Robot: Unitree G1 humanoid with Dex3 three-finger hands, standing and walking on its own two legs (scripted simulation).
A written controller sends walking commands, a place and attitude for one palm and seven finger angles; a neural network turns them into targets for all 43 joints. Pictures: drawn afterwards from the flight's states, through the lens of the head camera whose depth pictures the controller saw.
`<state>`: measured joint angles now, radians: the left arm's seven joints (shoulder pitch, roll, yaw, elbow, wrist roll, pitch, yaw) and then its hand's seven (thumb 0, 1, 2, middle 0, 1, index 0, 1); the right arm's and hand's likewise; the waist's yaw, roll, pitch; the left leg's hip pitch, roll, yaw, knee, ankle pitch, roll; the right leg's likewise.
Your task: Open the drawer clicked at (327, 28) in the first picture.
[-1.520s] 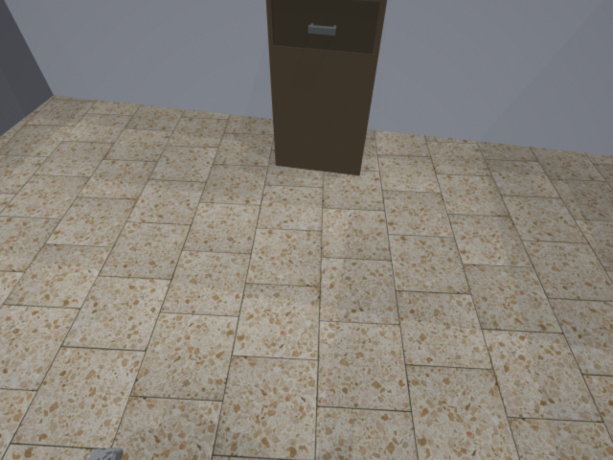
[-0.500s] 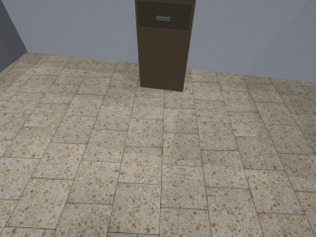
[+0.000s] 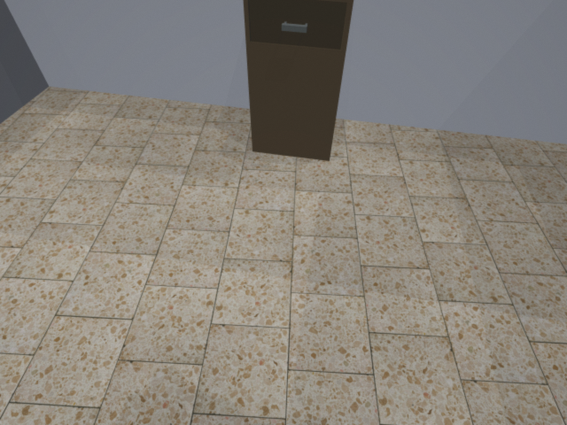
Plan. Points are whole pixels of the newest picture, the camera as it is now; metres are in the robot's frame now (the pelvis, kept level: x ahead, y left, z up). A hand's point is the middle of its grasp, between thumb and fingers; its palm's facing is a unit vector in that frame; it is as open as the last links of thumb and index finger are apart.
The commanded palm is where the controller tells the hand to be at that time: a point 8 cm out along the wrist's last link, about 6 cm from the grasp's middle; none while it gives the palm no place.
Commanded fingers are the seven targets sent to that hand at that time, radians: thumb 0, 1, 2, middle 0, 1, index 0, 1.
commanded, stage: walk to a spot facing it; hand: left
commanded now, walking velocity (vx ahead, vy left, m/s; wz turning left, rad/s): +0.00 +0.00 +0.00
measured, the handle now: (295, 26) +1.60 +0.05 -0.06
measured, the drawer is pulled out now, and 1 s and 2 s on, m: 0.00 0.00 0.00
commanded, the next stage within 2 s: take the last steps up to it in 1.70 s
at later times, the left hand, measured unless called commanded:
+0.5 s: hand out of the picture +0.08 +0.19 -0.20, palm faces -0.06 -0.99 -0.13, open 7.4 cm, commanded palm none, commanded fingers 0.00 0.90 0.90 -0.20 -0.30 -0.20 -0.30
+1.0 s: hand (221, 309) +0.37 +0.15 -0.19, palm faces -0.06 -0.98 -0.18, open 7.2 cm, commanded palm none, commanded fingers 0.00 0.90 0.90 -0.20 -0.30 -0.20 -0.30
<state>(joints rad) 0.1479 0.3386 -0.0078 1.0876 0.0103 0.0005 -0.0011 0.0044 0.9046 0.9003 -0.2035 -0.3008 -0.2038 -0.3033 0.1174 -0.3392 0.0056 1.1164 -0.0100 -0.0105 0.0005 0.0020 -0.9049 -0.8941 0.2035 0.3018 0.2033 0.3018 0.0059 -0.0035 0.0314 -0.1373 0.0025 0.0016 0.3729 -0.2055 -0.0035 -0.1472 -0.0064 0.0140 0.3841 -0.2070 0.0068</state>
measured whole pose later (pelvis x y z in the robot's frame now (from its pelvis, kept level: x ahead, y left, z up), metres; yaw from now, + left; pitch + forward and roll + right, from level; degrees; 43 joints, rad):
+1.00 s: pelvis +0.31 -0.03 -0.01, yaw -5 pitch -1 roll -2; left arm 0.26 0.18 0.05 1.06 0.03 -0.04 0.00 0.00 0.94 0.90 -0.20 -0.30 -0.20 -0.30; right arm 0.24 -0.16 -0.06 1.03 -0.03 -0.03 0.01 0.00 -0.92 -0.89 0.20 0.30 0.20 0.30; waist -0.02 0.00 0.01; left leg -0.51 0.16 0.09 0.89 -0.28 -0.01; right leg -0.21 0.01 -0.16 0.47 -0.23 -0.05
